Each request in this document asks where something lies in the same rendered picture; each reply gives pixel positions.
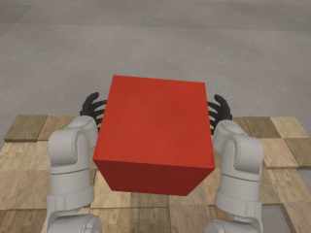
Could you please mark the robot right upper arm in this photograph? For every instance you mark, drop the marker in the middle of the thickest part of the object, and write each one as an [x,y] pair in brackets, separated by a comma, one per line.
[229,226]

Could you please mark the robot left upper arm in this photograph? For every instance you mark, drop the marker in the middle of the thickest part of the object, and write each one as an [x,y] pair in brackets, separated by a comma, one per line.
[84,223]

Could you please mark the robot left hand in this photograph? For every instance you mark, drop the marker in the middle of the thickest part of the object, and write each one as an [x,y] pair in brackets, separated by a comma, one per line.
[88,108]

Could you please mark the robot right hand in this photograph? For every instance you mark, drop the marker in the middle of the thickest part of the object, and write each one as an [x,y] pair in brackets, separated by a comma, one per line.
[223,111]

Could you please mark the robot left forearm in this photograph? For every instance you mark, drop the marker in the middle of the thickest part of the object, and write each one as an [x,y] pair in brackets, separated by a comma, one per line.
[69,162]

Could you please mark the carton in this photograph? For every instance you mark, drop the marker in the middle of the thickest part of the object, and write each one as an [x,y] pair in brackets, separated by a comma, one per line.
[155,136]

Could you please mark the robot right forearm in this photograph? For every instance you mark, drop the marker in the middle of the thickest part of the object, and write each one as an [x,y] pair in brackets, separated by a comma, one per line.
[241,164]

